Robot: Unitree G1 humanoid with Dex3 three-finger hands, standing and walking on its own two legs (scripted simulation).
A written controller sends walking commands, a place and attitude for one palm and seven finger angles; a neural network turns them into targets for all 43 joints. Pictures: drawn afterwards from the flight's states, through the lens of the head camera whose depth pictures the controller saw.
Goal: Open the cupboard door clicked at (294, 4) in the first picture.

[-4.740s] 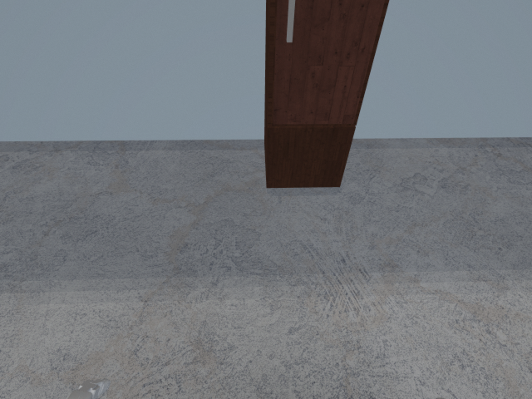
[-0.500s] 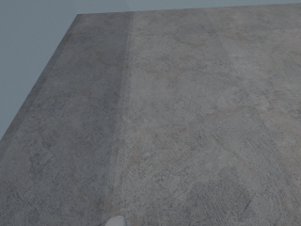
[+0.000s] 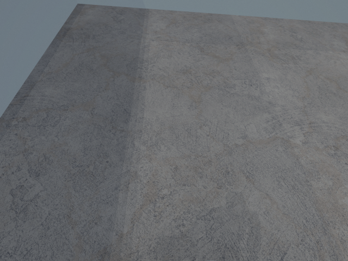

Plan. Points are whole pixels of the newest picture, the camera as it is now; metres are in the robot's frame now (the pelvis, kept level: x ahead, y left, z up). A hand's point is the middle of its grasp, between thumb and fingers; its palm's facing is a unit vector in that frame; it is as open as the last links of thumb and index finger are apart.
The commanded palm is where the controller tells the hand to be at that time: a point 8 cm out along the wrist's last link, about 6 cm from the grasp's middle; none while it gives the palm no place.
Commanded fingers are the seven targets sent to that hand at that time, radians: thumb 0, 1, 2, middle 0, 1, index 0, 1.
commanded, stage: turn to face it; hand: left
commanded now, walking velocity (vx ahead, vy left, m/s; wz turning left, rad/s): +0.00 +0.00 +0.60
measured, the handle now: out of the picture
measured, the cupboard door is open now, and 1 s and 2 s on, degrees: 0 0 0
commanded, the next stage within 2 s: none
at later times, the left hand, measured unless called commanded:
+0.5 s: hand out of the picture +0.11 +0.15 -0.14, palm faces +0.27 -0.92 -0.29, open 7.4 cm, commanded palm none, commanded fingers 0.00 0.90 0.90 -0.20 -0.30 -0.20 -0.30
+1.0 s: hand out of the picture -0.15 +0.16 -0.19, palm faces +0.63 -0.73 -0.26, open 7.4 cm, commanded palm none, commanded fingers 0.00 0.90 0.90 -0.20 -0.30 -0.20 -0.30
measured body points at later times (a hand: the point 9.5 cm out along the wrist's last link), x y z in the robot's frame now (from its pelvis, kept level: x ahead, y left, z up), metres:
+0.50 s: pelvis +0.02 -0.07 +0.00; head +0.06 -0.10 +0.44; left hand +0.09 +0.20 -0.11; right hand +0.11 -0.32 -0.17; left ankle -0.03 +0.06 -0.66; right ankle +0.03 -0.16 -0.74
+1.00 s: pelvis -0.02 -0.02 -0.01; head +0.00 +0.03 +0.43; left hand -0.18 +0.20 -0.17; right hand +0.26 -0.14 -0.12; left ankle -0.06 +0.05 -0.74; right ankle +0.04 -0.17 -0.67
